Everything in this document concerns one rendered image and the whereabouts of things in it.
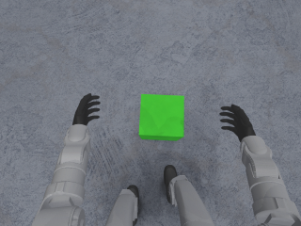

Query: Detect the carton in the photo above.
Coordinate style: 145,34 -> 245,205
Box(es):
138,94 -> 184,141

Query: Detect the right robot thigh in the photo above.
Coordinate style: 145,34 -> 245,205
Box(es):
169,180 -> 215,226

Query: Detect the robot right forearm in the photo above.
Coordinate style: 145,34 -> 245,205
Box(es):
240,136 -> 301,226

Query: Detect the robot right hand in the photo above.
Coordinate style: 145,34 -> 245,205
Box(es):
219,105 -> 256,142

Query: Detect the robot left forearm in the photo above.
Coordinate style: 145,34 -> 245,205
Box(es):
31,124 -> 91,226

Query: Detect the robot left upper arm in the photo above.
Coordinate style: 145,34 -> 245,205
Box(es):
33,205 -> 86,226

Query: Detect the robot left hand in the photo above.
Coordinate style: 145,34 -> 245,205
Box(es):
72,93 -> 100,126

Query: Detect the right robot foot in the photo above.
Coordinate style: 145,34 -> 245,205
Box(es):
164,165 -> 177,203

